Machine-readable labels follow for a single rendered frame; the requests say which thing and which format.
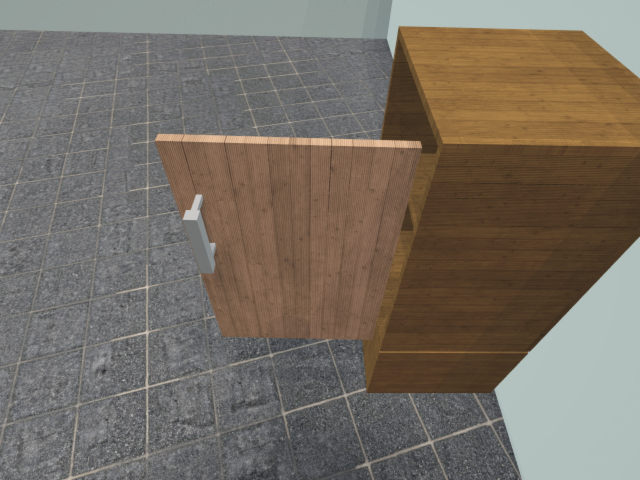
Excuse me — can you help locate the cupboard door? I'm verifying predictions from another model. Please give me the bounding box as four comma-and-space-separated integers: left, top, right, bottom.
155, 134, 422, 340

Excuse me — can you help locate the handle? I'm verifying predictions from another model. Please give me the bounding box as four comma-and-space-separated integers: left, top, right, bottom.
183, 195, 216, 274

